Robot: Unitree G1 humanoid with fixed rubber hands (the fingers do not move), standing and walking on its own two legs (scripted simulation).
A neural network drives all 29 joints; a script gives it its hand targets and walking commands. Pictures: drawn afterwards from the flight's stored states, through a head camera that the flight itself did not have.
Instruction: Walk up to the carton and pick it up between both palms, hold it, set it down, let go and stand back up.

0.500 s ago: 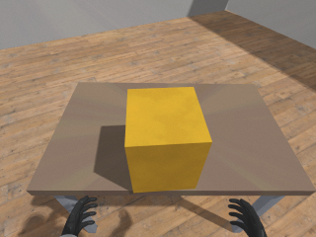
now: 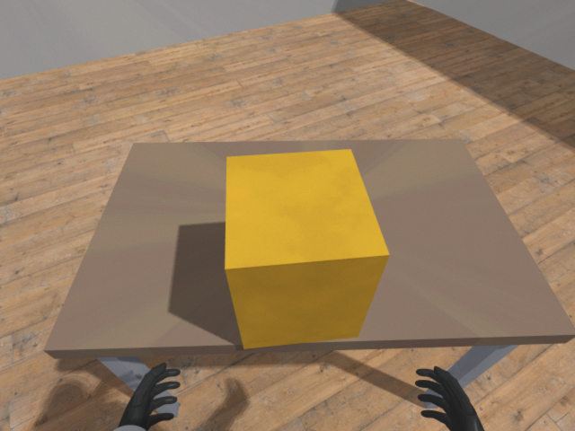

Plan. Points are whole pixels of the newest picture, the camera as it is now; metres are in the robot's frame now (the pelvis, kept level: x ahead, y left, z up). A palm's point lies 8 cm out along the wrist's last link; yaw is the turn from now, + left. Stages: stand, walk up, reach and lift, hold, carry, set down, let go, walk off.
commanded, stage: let go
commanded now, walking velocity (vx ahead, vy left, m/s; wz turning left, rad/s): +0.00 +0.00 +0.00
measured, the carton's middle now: (295, 252) +0.40 +0.02 +0.00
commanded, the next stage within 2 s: stand in 0.42 s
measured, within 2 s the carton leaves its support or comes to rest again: neither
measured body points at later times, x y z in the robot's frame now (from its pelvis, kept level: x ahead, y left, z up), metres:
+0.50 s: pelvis +0.00 +0.00 +0.00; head +0.00 +0.00 +0.45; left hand +0.17 +0.23 -0.09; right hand +0.17 -0.24 -0.09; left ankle -0.01 +0.12 -0.75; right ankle -0.01 -0.11 -0.75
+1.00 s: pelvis -0.01 +0.01 -0.01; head -0.02 +0.01 +0.44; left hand +0.09 +0.31 -0.11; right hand +0.11 -0.29 -0.11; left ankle -0.01 +0.12 -0.75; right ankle -0.01 -0.11 -0.75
